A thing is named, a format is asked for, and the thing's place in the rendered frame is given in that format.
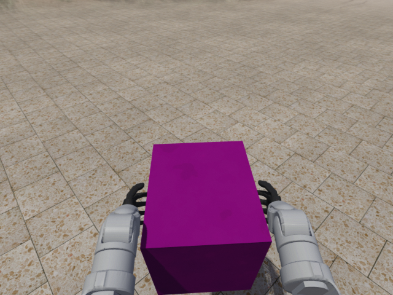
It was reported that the left robot hand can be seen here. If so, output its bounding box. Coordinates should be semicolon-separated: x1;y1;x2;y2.
122;183;147;225

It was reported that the right robot hand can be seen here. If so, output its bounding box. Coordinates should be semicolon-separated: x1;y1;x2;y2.
257;180;281;224

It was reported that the carton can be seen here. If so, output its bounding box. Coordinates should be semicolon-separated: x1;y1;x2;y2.
140;141;272;295

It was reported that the robot right forearm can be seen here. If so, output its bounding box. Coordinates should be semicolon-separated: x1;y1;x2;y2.
267;201;341;295

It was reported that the robot left forearm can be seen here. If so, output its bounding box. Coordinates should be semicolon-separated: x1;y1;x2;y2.
81;204;141;295

